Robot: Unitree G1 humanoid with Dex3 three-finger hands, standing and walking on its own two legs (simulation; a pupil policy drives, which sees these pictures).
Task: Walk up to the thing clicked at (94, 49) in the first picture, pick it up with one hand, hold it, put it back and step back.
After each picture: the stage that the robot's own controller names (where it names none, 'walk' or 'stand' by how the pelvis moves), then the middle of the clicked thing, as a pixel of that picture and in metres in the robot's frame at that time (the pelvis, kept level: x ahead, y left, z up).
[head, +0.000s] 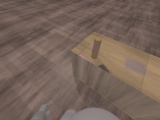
stand; (95, 48) +0.68 -0.02 -0.05
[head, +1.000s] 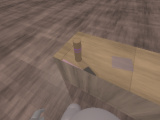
rise first; (77, 51) +0.57 +0.17 -0.02
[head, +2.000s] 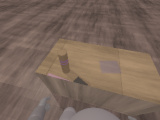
stand; (64, 62) +0.44 +0.23 -0.03
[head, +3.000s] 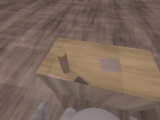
stand; (64, 63) +0.43 +0.24 -0.04
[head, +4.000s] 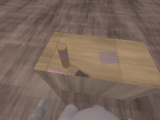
walk; (64, 57) +0.45 +0.24 -0.03
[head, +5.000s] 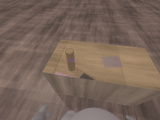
stand; (70, 60) +0.48 +0.21 -0.05
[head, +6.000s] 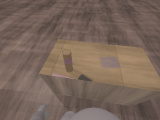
stand; (68, 61) +0.46 +0.22 -0.05
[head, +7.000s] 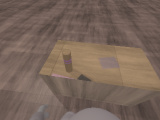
stand; (67, 62) +0.47 +0.22 -0.05
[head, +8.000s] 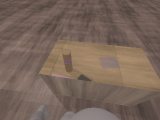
stand; (67, 61) +0.46 +0.22 -0.05
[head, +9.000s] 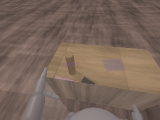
rise first; (70, 64) +0.44 +0.22 -0.04
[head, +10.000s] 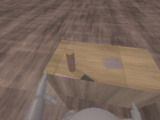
go down; (71, 61) +0.47 +0.22 -0.04
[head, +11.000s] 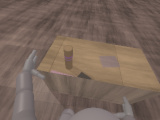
go down; (68, 58) +0.48 +0.20 -0.03
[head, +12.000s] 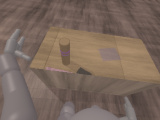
go down; (65, 53) +0.47 +0.20 +0.01
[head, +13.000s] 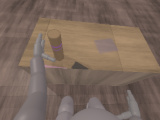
close in; (57, 47) +0.47 +0.22 +0.04
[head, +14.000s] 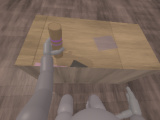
close; (56, 43) +0.50 +0.20 +0.06
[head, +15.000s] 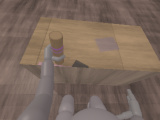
lift; (57, 50) +0.45 +0.20 +0.05
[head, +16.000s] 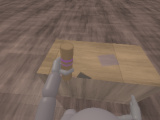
lift; (66, 63) +0.33 +0.16 +0.13
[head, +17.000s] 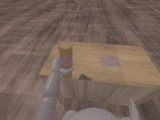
hold; (66, 62) +0.32 +0.16 +0.15
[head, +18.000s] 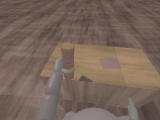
hold; (68, 63) +0.33 +0.16 +0.14
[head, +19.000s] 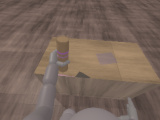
crouch; (63, 56) +0.39 +0.19 +0.12
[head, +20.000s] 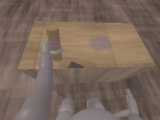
lower; (55, 45) +0.49 +0.20 +0.05
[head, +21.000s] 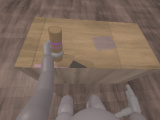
lower; (56, 46) +0.48 +0.20 +0.05
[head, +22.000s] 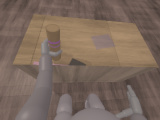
lower; (54, 45) +0.48 +0.20 +0.06
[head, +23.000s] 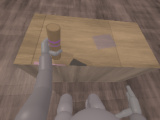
lower; (55, 44) +0.48 +0.20 +0.06
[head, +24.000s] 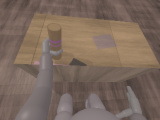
lower; (55, 44) +0.48 +0.20 +0.06
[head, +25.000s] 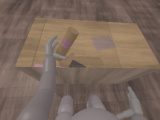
withdraw; (65, 46) +0.50 +0.14 +0.05
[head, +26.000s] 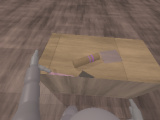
sink last; (86, 60) +0.52 +0.04 -0.08
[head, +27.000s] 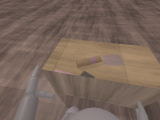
stand; (88, 61) +0.56 +0.06 -0.08
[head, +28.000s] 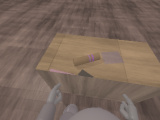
stand; (86, 59) +0.54 +0.06 -0.07
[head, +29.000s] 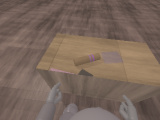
stand; (87, 59) +0.54 +0.06 -0.07
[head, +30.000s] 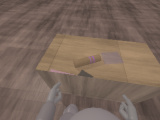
stand; (87, 60) +0.52 +0.05 -0.07
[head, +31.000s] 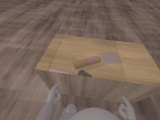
stand; (87, 62) +0.52 +0.04 -0.07
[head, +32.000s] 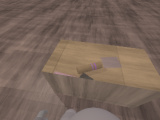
stand; (89, 67) +0.51 +0.03 -0.13
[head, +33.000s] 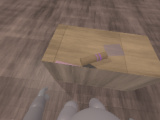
walk; (93, 58) +0.53 -0.03 -0.12
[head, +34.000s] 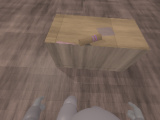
walk; (90, 39) +0.75 +0.06 -0.11
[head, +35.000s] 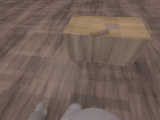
stand; (99, 33) +1.00 +0.00 -0.12
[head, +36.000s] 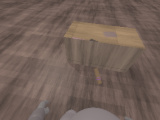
stand; (97, 75) +0.75 -0.15 -0.68
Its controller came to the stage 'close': yes
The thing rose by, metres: 0.21
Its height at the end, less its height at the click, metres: -0.70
